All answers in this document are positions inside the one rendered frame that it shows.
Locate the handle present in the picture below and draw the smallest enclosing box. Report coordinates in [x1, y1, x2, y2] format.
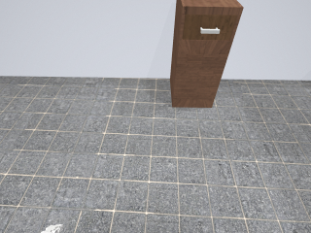
[200, 27, 221, 34]

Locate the drawer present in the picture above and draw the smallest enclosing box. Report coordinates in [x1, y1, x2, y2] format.
[182, 14, 237, 41]

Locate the cabinet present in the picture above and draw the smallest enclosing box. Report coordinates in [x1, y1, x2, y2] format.
[170, 0, 244, 108]

